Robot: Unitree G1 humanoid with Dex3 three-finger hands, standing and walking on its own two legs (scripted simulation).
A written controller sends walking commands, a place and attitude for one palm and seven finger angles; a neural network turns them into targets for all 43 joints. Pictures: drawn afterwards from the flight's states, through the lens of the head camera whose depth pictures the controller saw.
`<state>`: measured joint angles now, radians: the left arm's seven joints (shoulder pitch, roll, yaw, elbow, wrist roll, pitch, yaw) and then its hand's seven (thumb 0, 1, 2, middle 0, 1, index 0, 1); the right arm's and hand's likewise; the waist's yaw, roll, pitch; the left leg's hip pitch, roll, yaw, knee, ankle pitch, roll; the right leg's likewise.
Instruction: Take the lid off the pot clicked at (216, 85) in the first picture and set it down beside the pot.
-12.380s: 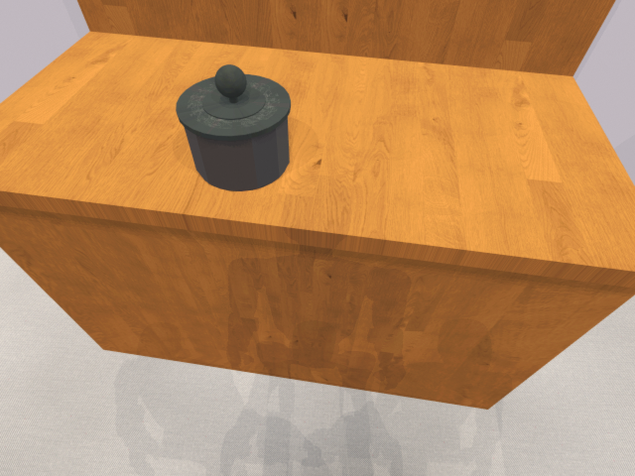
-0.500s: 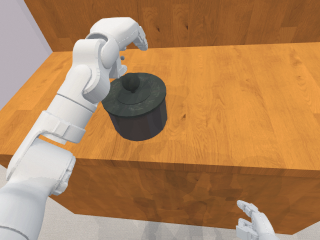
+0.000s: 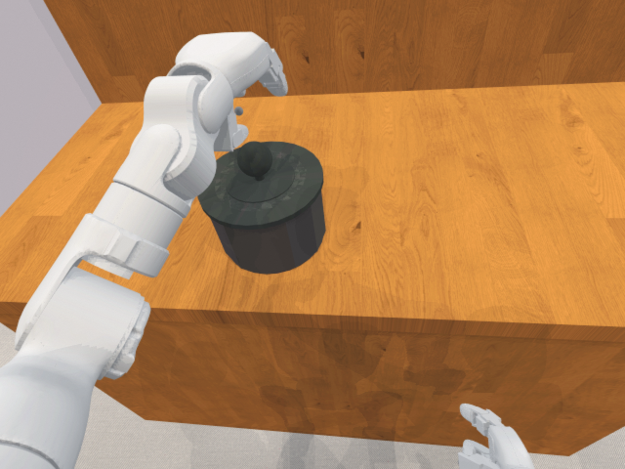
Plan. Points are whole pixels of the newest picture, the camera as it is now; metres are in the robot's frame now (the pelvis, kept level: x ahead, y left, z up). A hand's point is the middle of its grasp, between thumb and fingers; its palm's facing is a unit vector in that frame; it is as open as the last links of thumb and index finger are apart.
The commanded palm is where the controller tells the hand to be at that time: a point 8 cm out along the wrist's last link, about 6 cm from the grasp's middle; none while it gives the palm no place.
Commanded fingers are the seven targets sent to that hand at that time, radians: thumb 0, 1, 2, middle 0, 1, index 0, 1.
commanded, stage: move the open hand above the knob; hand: left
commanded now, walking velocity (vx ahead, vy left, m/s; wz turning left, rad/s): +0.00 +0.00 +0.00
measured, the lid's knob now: (254, 159) +0.47 +0.09 +0.17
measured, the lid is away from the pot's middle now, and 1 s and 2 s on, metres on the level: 0.00 0.00 0.00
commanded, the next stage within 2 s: lower the open fingers around the knob in 0.24 s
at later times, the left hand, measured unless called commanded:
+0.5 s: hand (235, 124) +0.43 +0.09 +0.25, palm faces -0.07 -0.01 -1.00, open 9.9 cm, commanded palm +0.40 +0.09 +0.30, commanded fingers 0.00 -0.37 1.68 -0.88 -0.08 -0.88 -0.08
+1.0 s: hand (255, 149) +0.44 +0.07 +0.21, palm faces -0.15 -0.02 -0.99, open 9.9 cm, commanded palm +0.41 +0.09 +0.27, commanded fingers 0.00 -0.37 1.68 -0.88 -0.08 -0.88 -0.08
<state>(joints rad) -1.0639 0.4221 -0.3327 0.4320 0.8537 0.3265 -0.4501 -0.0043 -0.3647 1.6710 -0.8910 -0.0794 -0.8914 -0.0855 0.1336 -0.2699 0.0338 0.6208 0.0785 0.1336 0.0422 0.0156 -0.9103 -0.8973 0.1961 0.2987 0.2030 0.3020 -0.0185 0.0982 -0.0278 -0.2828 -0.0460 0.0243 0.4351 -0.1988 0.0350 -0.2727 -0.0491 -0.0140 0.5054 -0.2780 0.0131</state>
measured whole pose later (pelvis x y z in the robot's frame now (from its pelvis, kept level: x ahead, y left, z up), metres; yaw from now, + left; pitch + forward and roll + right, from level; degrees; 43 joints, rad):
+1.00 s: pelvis +0.00 +0.00 +0.00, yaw +0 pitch +3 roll +1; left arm -0.95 0.40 -0.35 0.39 0.84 0.31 -0.45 0.00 -0.36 1.67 -0.89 -0.08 -0.89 -0.09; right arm 0.13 -0.28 0.02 0.61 0.08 0.14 0.05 0.02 -0.91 -0.90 0.19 0.30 0.20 0.30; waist -0.02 0.10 -0.01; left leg -0.28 -0.04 0.02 0.44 -0.21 0.03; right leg -0.26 -0.04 -0.02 0.50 -0.28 0.01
